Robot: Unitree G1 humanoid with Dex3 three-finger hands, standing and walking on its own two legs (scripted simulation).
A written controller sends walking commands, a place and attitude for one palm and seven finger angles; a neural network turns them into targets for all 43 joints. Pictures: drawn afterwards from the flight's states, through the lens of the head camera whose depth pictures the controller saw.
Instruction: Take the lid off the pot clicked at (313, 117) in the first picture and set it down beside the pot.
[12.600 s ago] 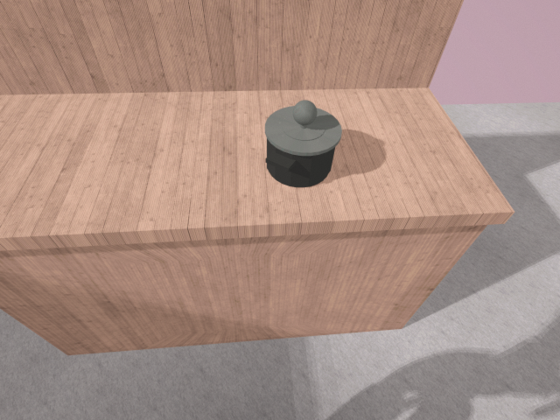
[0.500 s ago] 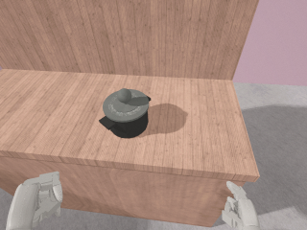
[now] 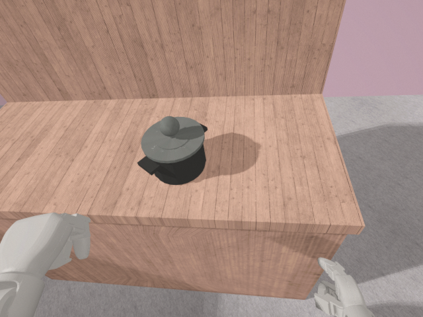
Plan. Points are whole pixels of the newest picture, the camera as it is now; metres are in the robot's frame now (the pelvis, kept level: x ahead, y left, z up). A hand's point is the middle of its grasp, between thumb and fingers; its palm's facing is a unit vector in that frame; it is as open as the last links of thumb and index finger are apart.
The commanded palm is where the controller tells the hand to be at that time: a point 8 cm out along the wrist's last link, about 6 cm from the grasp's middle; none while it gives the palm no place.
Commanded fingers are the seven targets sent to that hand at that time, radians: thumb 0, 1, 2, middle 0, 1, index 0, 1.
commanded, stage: reach forward and open the fingers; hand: left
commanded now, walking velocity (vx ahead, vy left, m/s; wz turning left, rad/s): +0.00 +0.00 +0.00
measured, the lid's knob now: (169, 126) +0.49 +0.17 +0.09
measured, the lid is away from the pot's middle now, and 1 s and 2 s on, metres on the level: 0.00 0.00 0.00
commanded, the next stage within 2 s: move the open hand above the knob in 0.84 s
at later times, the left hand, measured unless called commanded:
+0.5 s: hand (61, 223) +0.21 +0.27 +0.13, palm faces -0.17 -0.03 -0.99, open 7.6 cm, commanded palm +0.20 +0.27 +0.20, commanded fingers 0.00 -0.30 1.40 -0.82 -0.12 -0.82 -0.12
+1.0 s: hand (62, 182) +0.27 +0.27 +0.17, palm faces -0.09 -0.08 -0.99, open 10.4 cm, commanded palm +0.25 +0.27 +0.24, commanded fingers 0.00 -0.37 1.51 -0.82 -0.08 -0.82 -0.08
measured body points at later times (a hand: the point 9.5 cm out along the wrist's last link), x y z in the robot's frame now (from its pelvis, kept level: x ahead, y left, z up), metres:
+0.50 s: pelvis -0.03 +0.01 +0.00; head -0.01 -0.04 +0.45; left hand +0.22 +0.27 +0.19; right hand +0.20 -0.21 -0.10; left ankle +0.00 +0.10 -0.74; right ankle -0.01 -0.11 -0.74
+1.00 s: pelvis -0.03 +0.02 +0.00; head -0.02 -0.03 +0.45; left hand +0.27 +0.27 +0.23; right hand +0.19 -0.19 -0.09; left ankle +0.00 +0.10 -0.74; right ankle -0.01 -0.11 -0.74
